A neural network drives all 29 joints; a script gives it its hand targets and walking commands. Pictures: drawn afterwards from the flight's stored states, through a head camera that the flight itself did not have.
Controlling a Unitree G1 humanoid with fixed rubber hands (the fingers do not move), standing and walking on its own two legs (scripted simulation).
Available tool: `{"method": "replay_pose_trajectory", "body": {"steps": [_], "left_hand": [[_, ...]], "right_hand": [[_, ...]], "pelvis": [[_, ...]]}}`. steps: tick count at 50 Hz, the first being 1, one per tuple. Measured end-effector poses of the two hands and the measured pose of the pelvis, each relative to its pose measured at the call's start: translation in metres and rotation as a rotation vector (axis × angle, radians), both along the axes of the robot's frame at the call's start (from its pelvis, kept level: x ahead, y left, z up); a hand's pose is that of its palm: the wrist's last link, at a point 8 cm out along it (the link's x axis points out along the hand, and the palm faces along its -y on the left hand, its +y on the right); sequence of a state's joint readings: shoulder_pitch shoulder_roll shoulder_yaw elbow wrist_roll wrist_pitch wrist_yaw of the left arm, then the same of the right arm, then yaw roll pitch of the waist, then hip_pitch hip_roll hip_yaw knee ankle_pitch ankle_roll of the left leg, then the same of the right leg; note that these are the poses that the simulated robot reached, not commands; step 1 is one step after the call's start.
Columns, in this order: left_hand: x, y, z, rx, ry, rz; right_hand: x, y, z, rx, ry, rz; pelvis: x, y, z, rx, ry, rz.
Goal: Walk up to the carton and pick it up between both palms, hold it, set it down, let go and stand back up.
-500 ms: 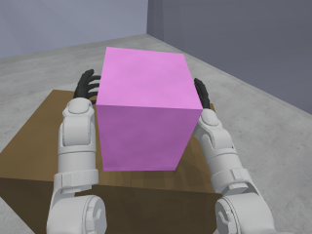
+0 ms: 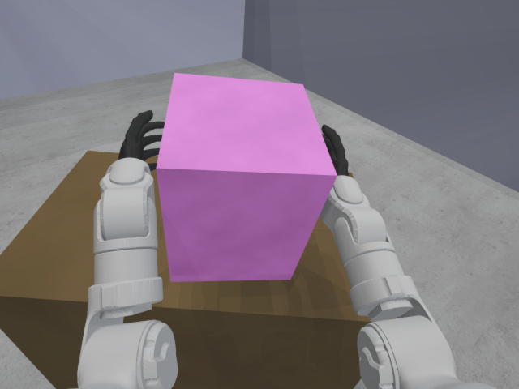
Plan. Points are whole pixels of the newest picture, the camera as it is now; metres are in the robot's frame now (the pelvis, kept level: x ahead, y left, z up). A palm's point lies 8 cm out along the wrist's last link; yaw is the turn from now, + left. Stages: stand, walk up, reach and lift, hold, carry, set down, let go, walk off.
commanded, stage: hold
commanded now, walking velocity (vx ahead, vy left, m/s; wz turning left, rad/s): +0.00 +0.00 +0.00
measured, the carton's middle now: (236, 183) +0.39 +0.00 +0.16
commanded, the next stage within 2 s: set down in 1.52 s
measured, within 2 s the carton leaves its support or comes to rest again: neither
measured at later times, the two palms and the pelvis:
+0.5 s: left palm (134, 163) +0.37 +0.15 +0.21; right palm (332, 176) +0.36 -0.15 +0.19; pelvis +0.00 +0.00 +0.00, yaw +0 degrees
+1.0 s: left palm (132, 163) +0.36 +0.15 +0.22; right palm (332, 175) +0.36 -0.14 +0.19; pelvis +0.00 +0.00 +0.00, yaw +0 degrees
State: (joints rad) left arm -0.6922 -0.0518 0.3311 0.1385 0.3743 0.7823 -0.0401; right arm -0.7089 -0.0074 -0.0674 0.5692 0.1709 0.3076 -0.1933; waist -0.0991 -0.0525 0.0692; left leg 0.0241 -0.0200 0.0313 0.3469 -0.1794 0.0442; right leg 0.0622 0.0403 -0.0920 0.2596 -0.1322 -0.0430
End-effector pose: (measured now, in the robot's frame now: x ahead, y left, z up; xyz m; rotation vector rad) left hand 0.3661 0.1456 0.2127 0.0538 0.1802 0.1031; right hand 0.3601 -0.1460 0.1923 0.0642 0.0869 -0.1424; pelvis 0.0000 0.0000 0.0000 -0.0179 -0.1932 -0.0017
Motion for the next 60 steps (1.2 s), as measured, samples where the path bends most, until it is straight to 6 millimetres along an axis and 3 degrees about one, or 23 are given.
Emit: {"method": "replay_pose_trajectory", "body": {"steps": [60], "left_hand": [[-0.0015, 0.0022, 0.0028, -0.001, -0.003, 0.003]], "right_hand": [[-0.0001, 0.0019, 0.0033, 0.01, -0.005, 0.003]], "pelvis": [[0.0012, 0.0006, 0.0, 0.0, -0.003, -0.004]]}}
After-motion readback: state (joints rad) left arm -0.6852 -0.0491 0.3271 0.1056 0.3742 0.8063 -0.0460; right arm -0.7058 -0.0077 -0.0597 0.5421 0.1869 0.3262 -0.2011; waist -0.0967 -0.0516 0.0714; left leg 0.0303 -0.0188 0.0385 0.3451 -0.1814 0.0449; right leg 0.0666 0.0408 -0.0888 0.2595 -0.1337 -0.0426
